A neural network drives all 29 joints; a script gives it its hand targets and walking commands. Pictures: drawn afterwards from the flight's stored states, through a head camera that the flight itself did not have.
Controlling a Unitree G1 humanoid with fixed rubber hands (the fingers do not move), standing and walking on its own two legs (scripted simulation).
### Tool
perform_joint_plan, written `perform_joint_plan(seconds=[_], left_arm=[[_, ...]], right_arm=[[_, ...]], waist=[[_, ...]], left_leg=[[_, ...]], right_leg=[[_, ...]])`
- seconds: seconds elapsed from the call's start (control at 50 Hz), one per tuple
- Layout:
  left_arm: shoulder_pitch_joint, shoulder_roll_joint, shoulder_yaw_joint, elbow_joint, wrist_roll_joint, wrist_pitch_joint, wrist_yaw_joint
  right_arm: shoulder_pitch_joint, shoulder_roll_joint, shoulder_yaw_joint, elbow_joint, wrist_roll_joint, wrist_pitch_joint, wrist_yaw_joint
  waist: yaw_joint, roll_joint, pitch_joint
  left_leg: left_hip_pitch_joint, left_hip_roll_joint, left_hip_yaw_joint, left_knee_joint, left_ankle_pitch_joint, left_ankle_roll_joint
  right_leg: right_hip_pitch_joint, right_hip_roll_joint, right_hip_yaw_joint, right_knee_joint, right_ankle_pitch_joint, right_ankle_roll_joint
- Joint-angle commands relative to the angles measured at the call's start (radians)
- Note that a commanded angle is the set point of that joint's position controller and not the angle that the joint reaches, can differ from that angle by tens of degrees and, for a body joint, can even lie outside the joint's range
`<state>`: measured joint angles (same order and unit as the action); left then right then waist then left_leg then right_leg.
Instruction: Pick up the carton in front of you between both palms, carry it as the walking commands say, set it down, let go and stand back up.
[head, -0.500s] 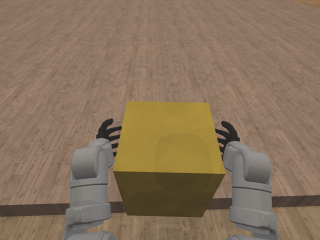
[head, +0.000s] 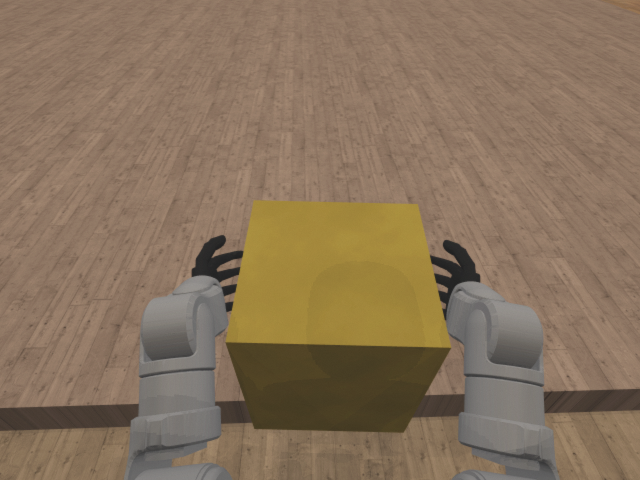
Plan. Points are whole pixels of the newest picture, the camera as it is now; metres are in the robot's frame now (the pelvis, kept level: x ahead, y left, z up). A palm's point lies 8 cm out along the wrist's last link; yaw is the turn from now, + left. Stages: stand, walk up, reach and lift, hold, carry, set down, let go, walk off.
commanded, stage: carry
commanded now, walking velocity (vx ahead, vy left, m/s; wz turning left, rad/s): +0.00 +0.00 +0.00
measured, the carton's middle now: (332, 321) +0.34 +0.00 +0.05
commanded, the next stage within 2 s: none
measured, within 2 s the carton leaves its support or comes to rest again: neither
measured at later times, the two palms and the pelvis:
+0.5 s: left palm (232, 217) +0.42 +0.13 +0.16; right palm (462, 216) +0.43 -0.17 +0.16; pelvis +0.09 -0.02 +0.00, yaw -2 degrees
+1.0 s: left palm (244, 42) +0.73 +0.15 +0.29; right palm (430, 40) +0.70 -0.15 +0.30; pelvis +0.37 +0.03 +0.13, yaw -1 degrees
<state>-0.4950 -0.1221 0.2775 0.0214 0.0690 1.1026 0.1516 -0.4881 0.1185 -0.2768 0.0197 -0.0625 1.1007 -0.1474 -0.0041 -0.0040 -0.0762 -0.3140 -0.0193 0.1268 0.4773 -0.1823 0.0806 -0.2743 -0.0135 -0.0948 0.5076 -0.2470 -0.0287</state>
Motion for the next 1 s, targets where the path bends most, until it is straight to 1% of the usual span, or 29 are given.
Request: perform_joint_plan(seconds=[0.0,0.08,0.14,0.2,0.26,0.28,0.32,0.34,0.36,0.4,0.44,0.5,0.52,0.54,0.56,0.6,0.62,0.66,0.68,0.7,0.72,0.74,0.76,0.8,0.86,0.9,0.92,0.96,0.98], left_arm=[[-0.566,-0.758,-0.571,-0.04,-0.166,-0.005,-0.008],[-0.601,-0.748,-0.581,-0.072,-0.188,-0.006,-0.005],[-0.637,-0.709,-0.576,-0.11,-0.202,0.001,0.006],[-0.651,-0.65,-0.562,-0.133,-0.221,0.019,0.02],[-0.615,-0.621,-0.534,-0.111,-0.229,0.039,0.025],[-0.596,-0.613,-0.525,-0.1,-0.227,0.046,0.024],[-0.599,-0.599,-0.514,-0.087,-0.203,0.052,0.033],[-0.627,-0.608,-0.509,-0.091,-0.208,0.059,0.031],[-0.658,-0.624,-0.519,-0.093,-0.219,0.063,0.027],[-0.724,-0.668,-0.565,-0.137,-0.253,0.056,0.017],[-0.742,-0.674,-0.578,-0.158,-0.27,0.048,0.015],[-0.749,-0.67,-0.573,-0.173,-0.291,0.042,0.01],[-0.757,-0.668,-0.573,-0.173,-0.3,0.042,0.006],[-0.759,-0.673,-0.575,-0.171,-0.31,0.04,-0.002],[-0.761,-0.669,-0.577,-0.162,-0.315,0.041,-0.008],[-0.715,-0.686,-0.566,-0.14,-0.309,0.043,-0.015],[-0.694,-0.666,-0.555,-0.127,-0.294,0.045,-0.017],[-0.66,-0.663,-0.532,-0.141,-0.273,0.043,-0.022],[-0.665,-0.661,-0.523,-0.179,-0.255,0.037,-0.02],[-0.677,-0.65,-0.511,-0.209,-0.233,0.032,-0.015],[-0.664,-0.652,-0.502,-0.225,-0.191,0.023,-0.009],[-0.588,-0.643,-0.483,-0.216,-0.16,0.021,-0.006],[-0.585,-0.618,-0.464,-0.199,-0.125,0.012,0.002],[-0.641,-0.65,-0.466,-0.246,-0.11,0.006,-0.001],[-0.63,-0.603,-0.495,-0.244,-0.1,0.005,0.008],[-0.617,-0.568,-0.512,-0.229,-0.105,0.019,0.019],[-0.594,-0.564,-0.512,-0.206,-0.104,0.037,0.022],[-0.592,-0.561,-0.519,-0.181,-0.123,0.076,0.022],[-0.612,-0.561,-0.522,-0.177,-0.134,0.094,0.024]], right_arm=[[-0.574,0.75,0.572,-0.05,0.168,-0.007,0.015],[-0.621,0.739,0.576,-0.079,0.181,-0.005,0.012],[-0.647,0.702,0.581,-0.106,0.195,0.002,-0.002],[-0.665,0.66,0.581,-0.14,0.209,0.015,-0.024],[-0.648,0.631,0.565,-0.144,0.203,0.036,-0.038],[-0.621,0.623,0.554,-0.129,0.201,0.043,-0.04],[-0.654,0.618,0.541,-0.138,0.201,0.063,-0.037],[-0.691,0.623,0.537,-0.13,0.203,0.069,-0.036],[-0.699,0.623,0.526,-0.113,0.195,0.069,-0.033],[-0.684,0.63,0.508,-0.096,0.19,0.063,-0.028],[-0.665,0.636,0.495,-0.075,0.179,0.061,-0.034],[-0.649,0.614,0.491,-0.087,0.16,0.056,-0.053],[-0.652,0.613,0.493,-0.091,0.158,0.056,-0.058],[-0.651,0.612,0.501,-0.092,0.148,0.055,-0.06],[-0.669,0.616,0.507,-0.094,0.148,0.056,-0.063],[-0.685,0.654,0.539,-0.101,0.164,0.058,-0.058],[-0.684,0.671,0.563,-0.095,0.171,0.06,-0.055],[-0.686,0.703,0.593,-0.122,0.204,0.05,-0.052],[-0.719,0.727,0.617,-0.168,0.229,0.041,-0.047],[-0.74,0.745,0.638,-0.203,0.246,0.035,-0.038],[-0.775,0.762,0.668,-0.231,0.277,0.025,-0.027],[-0.742,0.799,0.695,-0.221,0.305,0.014,-0.015],[-0.776,0.825,0.748,-0.248,0.348,0.01,0.004],[-0.893,0.883,0.805,-0.319,0.434,-0.009,0.043],[-0.87,0.857,0.787,-0.296,0.454,-0.005,0.063],[-0.809,0.789,0.753,-0.27,0.436,0.017,0.053],[-0.785,0.753,0.721,-0.249,0.416,0.03,0.046],[-0.703,0.681,0.647,-0.172,0.346,0.067,0.029],[-0.688,0.656,0.611,-0.143,0.323,0.082,0.025]], waist=[[0.0,0.011,-0.293],[0.001,0.044,-0.268],[-0.024,0.122,-0.241],[-0.012,0.097,-0.273],[0.024,0.032,-0.286],[0.045,-0.005,-0.286],[0.07,-0.282,-0.272],[0.088,-0.255,-0.243],[0.105,-0.161,-0.214],[0.1,-0.055,-0.245],[0.1,-0.004,-0.263],[0.108,-0.006,-0.222],[0.105,-0.006,-0.186],[0.065,0.002,-0.123],[0.069,-0.045,-0.072],[0.034,-0.129,-0.065],[-0.001,-0.221,-0.154],[-0.118,-0.344,-0.368],[-0.196,-0.348,-0.451],[-0.232,-0.253,-0.528],[-0.193,0.027,-0.616],[-0.157,0.337,-0.72],[-0.113,0.156,-0.721],[-0.08,0.019,-0.506],[-0.056,-0.02,-0.341],[-0.066,-0.03,-0.288],[-0.085,0.022,-0.295],[-0.111,0.062,-0.259],[-0.109,0.049,-0.23]], left_leg=[[0.157,0.164,-0.178,-0.075,0.123,0.038],[0.102,0.171,-0.248,-0.143,-0.359,0.076],[0.143,0.276,-0.425,-0.243,-0.579,0.159],[0.156,0.313,-0.443,-0.263,-0.494,0.199],[0.073,0.219,-0.234,-0.144,-0.299,0.142],[-0.022,0.173,-0.157,-0.03,-0.284,0.11],[-0.393,0.043,-0.017,0.352,-0.238,0.03],[-0.575,0.034,-0.01,0.549,-0.272,0.021],[-0.708,0.025,-0.014,0.833,-0.315,0.012],[-0.922,0.064,-0.105,1.324,-0.369,0.02],[-1.064,0.055,-0.172,1.592,-0.387,0.043],[-1.175,0.075,-0.131,1.724,-0.393,0.038],[-1.18,0.086,-0.106,1.694,-0.395,0.027],[-1.082,0.119,-0.061,1.485,-0.377,0.016],[-0.973,0.117,-0.002,1.33,-0.349,0.006],[-0.626,0.11,0.073,0.983,-0.324,0.009],[-0.396,0.073,0.138,0.851,-0.212,0.04],[-0.129,-0.041,0.202,0.745,-0.121,0.08],[-0.023,-0.085,0.178,0.609,-0.152,0.068],[0.125,-0.119,0.094,0.363,-0.148,0.051],[0.406,0.117,-0.394,0.081,0.053,0.143],[0.48,0.326,-0.968,-0.134,0.335,0.317],[0.506,0.332,-0.892,-0.029,0.263,0.302],[0.383,0.29,-0.715,0.02,0.064,0.221],[0.261,0.268,-0.55,-0.043,-0.158,0.17],[0.3,0.284,-0.486,-0.085,-0.07,0.194],[0.36,0.308,-0.48,-0.109,0.088,0.223],[0.519,0.34,-0.474,-0.132,0.089,0.223],[0.55,0.332,-0.446,-0.162,0.022,0.198]], right_leg=[[0.046,-0.119,0.123,-0.071,0.074,-0.069],[-0.027,-0.055,0.082,0.01,-0.199,-0.09],[-0.204,-0.005,0.025,0.201,-0.224,-0.095],[-0.227,-0.018,0.025,0.274,-0.17,-0.096],[-0.008,-0.005,0.046,-0.01,-0.114,-0.109],[0.146,-0.032,0.102,-0.11,-0.071,-0.121],[0.386,-0.273,0.58,-0.276,-0.214,-0.262],[0.483,-0.327,0.661,-0.294,-0.141,-0.316],[0.523,-0.347,0.67,-0.287,0.007,-0.352],[0.598,-0.345,0.563,-0.213,0.241,-0.337],[0.644,-0.325,0.486,-0.161,0.191,-0.266],[0.605,-0.326,0.439,-0.216,-0.034,-0.215],[0.549,-0.315,0.41,-0.262,-0.109,-0.205],[0.39,-0.245,0.33,-0.312,-0.175,-0.169],[0.257,-0.201,0.253,-0.383,-0.121,-0.165],[0.062,-0.158,0.124,-0.53,0.211,-0.189],[0.015,-0.14,-0.014,-0.459,0.652,-0.175],[0.182,-0.184,-0.068,-0.143,1.571,-0.15],[0.247,-0.199,-0.071,0.106,1.773,-0.121],[0.236,-0.17,-0.055,0.411,1.672,-0.09],[-0.042,-0.042,0.039,0.799,0.678,0.003],[-0.277,0.19,0.192,1.279,0.021,0.033],[-0.359,0.128,0.337,1.453,0.052,-0.011],[-0.545,0.048,0.258,1.401,0.034,-0.061],[-0.642,-0.015,0.188,1.322,0.006,-0.087],[-0.729,-0.021,0.101,1.235,-0.132,-0.085],[-0.831,-0.011,0.045,1.388,-0.14,-0.095],[-1.118,-0.041,0.052,1.584,-0.234,-0.109],[-1.206,-0.055,0.048,1.589,-0.261,-0.109]])
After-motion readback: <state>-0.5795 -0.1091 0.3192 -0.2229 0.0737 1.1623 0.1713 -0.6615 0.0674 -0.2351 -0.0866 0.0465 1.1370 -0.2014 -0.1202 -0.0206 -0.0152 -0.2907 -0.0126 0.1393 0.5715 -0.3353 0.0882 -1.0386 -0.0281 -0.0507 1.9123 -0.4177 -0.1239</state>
